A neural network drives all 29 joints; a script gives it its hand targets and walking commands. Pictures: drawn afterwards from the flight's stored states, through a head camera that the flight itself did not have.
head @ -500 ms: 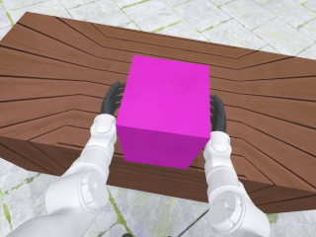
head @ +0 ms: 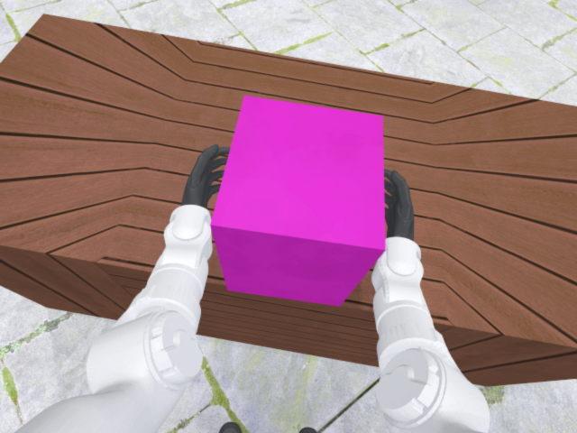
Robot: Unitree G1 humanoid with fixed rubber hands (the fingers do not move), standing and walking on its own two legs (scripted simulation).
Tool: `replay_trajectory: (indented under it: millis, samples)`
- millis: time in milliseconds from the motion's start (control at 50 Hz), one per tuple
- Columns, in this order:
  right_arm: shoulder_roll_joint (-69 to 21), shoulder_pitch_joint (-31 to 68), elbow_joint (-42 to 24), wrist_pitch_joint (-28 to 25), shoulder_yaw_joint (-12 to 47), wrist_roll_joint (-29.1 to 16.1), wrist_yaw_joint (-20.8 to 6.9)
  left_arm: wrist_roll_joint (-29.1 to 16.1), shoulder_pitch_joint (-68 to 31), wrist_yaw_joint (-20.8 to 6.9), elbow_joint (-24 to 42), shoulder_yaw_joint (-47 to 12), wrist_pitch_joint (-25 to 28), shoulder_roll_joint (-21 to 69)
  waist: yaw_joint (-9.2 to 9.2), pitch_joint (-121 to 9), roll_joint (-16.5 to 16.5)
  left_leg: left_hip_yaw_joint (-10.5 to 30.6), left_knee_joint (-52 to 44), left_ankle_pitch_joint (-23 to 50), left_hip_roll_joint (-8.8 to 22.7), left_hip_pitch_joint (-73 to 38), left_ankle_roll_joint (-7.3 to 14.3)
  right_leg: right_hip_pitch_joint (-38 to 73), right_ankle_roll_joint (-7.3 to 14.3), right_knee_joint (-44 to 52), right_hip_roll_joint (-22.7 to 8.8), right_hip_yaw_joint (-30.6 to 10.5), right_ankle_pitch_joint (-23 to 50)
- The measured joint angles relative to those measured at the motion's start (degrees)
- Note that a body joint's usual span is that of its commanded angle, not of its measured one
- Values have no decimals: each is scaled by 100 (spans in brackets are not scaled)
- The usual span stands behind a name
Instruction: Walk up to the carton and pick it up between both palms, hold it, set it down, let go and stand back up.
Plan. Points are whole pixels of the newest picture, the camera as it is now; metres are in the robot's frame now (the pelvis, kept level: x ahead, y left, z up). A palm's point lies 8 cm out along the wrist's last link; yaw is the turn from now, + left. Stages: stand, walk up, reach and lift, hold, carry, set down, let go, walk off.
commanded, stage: set down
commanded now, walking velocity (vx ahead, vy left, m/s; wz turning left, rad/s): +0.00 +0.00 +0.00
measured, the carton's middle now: (297, 212) +0.44 +0.00 -0.03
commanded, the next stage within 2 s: none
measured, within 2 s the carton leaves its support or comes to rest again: neither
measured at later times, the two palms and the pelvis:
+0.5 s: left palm (198, 200) +0.44 +0.15 -0.01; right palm (394, 233) +0.40 -0.15 -0.01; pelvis -0.01 +0.00 -0.01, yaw -2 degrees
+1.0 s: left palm (168, 187) +0.45 +0.19 +0.01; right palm (448, 221) +0.42 -0.22 +0.02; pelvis -0.04 +0.00 -0.04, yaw -3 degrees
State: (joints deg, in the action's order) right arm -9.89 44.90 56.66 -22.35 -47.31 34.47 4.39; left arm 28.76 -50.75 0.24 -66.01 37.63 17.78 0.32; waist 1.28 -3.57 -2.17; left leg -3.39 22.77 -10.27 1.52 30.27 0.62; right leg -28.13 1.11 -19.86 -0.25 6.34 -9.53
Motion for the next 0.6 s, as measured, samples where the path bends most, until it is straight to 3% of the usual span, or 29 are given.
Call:
replay_trajectory:
  millis: [220, 340, 460, 600]
  samples:
    - [26, 67, 108, -15, 91, -156, 3, 28, -59, 65, -75, -7, 14, -84, 26, -44, -24, -31, 92, -25, 19, 135, 4, -148, 3, -92, 10, -33, -12]
    - [175, 141, 386, 35, 508, -498, 58, -193, -127, 199, -325, -243, -8, -294, 66, -93, -55, -85, 186, -54, 44, 273, 10, -305, 1, -176, 27, -91, -15]
    - [725, 347, 1289, 164, 1977, -1926, 207, -1511, -324, 487, -1170, -1507, 63, -792, 117, -516, 95, -107, 665, -240, 144, 929, 22, -893, -2, -457, 99, -140, -66]
    - [1193, 661, 2073, 176, 3094, -3134, 281, -2987, -955, 438, -2407, -2728, 448, -1247, 119, -854, 250, -10, 1302, -478, 186, 1653, 30, -1582, -11, -1036, 119, -123, -278]
